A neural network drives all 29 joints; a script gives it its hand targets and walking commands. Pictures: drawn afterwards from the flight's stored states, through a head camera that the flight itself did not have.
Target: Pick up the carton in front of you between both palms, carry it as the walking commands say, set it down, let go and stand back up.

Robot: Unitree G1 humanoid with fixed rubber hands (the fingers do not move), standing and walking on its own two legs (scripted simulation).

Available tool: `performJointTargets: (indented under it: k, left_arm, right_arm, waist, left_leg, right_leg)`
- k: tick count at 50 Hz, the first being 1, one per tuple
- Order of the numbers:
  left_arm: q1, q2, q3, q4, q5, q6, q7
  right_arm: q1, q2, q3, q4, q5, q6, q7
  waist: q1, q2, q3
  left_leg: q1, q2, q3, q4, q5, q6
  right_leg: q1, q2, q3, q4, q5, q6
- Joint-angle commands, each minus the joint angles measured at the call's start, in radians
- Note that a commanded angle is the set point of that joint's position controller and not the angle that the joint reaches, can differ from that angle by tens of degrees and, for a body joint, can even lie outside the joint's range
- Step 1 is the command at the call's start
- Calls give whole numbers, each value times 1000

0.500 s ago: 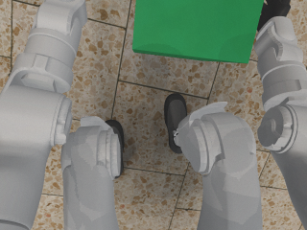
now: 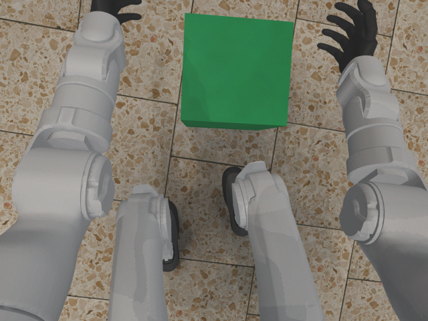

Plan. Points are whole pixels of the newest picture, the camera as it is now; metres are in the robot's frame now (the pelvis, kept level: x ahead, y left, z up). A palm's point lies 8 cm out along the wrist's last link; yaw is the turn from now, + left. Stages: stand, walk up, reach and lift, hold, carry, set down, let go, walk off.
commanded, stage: set down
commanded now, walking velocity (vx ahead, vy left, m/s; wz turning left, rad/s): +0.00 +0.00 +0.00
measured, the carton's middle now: (229, 84) +0.50 -0.13 -0.34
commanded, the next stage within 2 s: let go in 0.54 s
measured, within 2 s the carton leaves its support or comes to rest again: neither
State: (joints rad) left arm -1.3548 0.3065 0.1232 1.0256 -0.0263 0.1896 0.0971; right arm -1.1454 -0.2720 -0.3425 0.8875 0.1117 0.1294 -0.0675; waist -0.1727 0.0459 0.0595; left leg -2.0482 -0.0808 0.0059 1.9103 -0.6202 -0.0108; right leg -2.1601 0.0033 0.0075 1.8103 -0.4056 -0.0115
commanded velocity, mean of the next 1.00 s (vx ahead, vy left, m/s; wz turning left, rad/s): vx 0.00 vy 0.00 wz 0.00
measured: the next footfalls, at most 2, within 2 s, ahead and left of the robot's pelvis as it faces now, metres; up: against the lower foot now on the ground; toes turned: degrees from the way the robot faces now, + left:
none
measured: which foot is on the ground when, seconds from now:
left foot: down 0.00-1.00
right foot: down 0.00-1.00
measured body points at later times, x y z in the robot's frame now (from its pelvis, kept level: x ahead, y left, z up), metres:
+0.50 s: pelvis +0.03 +0.00 +0.13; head +0.32 -0.03 +0.47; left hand +0.59 +0.07 +0.04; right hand +0.47 -0.32 +0.04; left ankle +0.08 +0.11 -0.43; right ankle +0.14 -0.11 -0.43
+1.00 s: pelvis +0.08 -0.03 +0.26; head +0.29 -0.05 +0.66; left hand +0.46 +0.12 +0.14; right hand +0.38 -0.31 +0.15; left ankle +0.08 +0.11 -0.43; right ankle +0.14 -0.11 -0.43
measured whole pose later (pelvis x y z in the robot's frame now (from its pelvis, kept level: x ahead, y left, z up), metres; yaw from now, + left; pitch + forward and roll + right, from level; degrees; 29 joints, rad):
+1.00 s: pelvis +0.08 -0.03 +0.26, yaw -1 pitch +29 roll +2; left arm -0.41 0.08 0.17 0.57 0.10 0.11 0.12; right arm -0.33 -0.24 -0.17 0.56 -0.01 0.07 0.13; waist -0.11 0.01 -0.02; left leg -0.96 -0.04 -0.06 0.83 -0.37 -0.03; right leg -1.07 0.03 0.00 0.81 -0.24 -0.04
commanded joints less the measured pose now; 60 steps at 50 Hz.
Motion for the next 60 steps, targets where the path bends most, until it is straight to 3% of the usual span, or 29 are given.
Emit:
performJointTargets:
  k: [1, 5, 10, 25, 29, 33, 37, 42, 46, 49, 55, 60]
  left_arm:
    - [-227, 54, -12, -149, 5, -10, 3]
    - [-208, 42, -23, -248, 13, 12, 12]
    - [-167, 36, -12, -307, 26, 38, 15]
    - [-38, 4, 32, -246, 46, 14, -24]
    - [11, -16, 60, -225, 77, 1, -31]
    - [163, -73, 88, -270, 128, -10, -11]
    - [368, -145, 98, -392, 161, -22, 30]
    - [570, -177, 74, -553, 152, -50, 53]
    - [731, -170, 59, -590, 133, -83, 36]
    - [863, -156, 50, -567, 123, -111, 14]
    - [1107, -122, 30, -528, 111, -162, -26]
    - [1264, -90, 9, -558, 101, -197, -52]
  right_arm:
    - [-152, -153, -43, -139, -12, -13, 12]
    - [-109, -167, -57, -199, 1, 4, 33]
    - [-67, -164, -53, -232, 16, 27, 59]
    - [20, -125, -81, -223, -48, 4, 98]
    - [58, -99, -84, -202, -79, -8, 113]
    - [187, -89, -72, -230, -125, -22, 142]
    - [361, -97, -29, -307, -163, -36, 173]
    - [534, -113, 55, -395, -164, -53, 200]
    - [686, -80, 129, -413, -134, -70, 205]
    - [805, -51, 172, -420, -113, -86, 199]
    - [1052, -16, 234, -480, -86, -121, 165]
    - [1234, -9, 270, -555, -79, -141, 140]
  waist:
    - [-78, 50, -1101]
    - [-78, 95, -1193]
    - [-62, 105, -1208]
    - [-54, 49, -1086]
    - [-35, 47, -1052]
    - [-16, 41, -1111]
    - [-1, 11, -1116]
    - [6, -37, -944]
    - [26, -56, -781]
    - [44, -81, -702]
    - [75, -117, -600]
    - [90, -114, -493]
  left_leg:
    - [321, -53, 45, -252, 105, -11]
    - [455, -58, 44, -311, 178, -19]
    - [552, -57, 44, -400, 227, -20]
    - [741, -37, 0, -725, 308, -24]
    - [790, -31, -5, -801, 324, -29]
    - [900, -30, -10, -880, 403, -34]
    - [991, -31, -9, -967, 450, -37]
    - [1023, -20, -4, -1082, 373, -36]
    - [1048, -11, 2, -1150, 307, -26]
    - [1056, -7, 3, -1188, 299, -15]
    - [1155, -5, -2, -1271, 340, 8]
    - [1334, 8, -18, -1360, 407, 19]
  right_leg:
    - [851, 36, -70, -171, 314, 55]
    - [891, 44, -83, -229, 385, 54]
    - [943, 51, -85, -315, 422, 57]
    - [1121, 44, -71, -613, 474, 60]
    - [1166, 40, -64, -685, 466, 54]
    - [1302, 42, -56, -755, 525, 44]
    - [1476, 43, -40, -828, 578, 29]
    - [1678, 30, 1, -931, 540, 15]
    - [1808, 15, 39, -1005, 504, 16]
    - [1925, 4, 70, -1044, 557, 20]
    - [2118, -14, 113, -1115, 710, 30]
    - [2167, -15, 104, -1189, 758, 35]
